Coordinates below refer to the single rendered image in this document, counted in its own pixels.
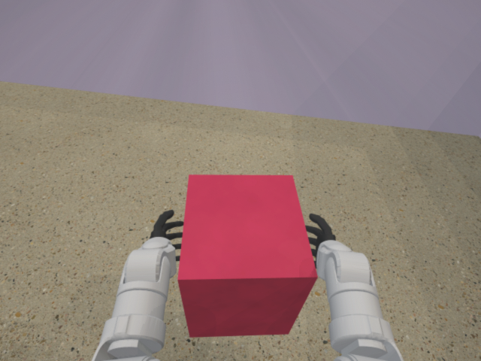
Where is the carton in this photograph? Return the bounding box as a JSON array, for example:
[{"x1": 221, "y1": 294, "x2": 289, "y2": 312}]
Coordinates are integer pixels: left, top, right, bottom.
[{"x1": 177, "y1": 174, "x2": 318, "y2": 338}]

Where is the left robot forearm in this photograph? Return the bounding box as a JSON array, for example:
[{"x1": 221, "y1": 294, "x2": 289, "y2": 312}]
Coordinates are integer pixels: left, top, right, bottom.
[{"x1": 92, "y1": 237, "x2": 177, "y2": 361}]

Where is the robot right hand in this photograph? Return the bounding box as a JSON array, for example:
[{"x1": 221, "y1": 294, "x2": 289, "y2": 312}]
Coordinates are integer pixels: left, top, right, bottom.
[{"x1": 305, "y1": 214, "x2": 336, "y2": 267}]

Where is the right robot forearm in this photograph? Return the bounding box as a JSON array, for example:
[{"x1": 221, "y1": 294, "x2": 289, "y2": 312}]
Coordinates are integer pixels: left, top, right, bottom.
[{"x1": 316, "y1": 240, "x2": 404, "y2": 361}]

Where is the robot left hand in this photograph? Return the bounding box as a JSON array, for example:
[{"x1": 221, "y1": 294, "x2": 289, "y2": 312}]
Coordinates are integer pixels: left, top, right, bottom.
[{"x1": 150, "y1": 210, "x2": 184, "y2": 261}]

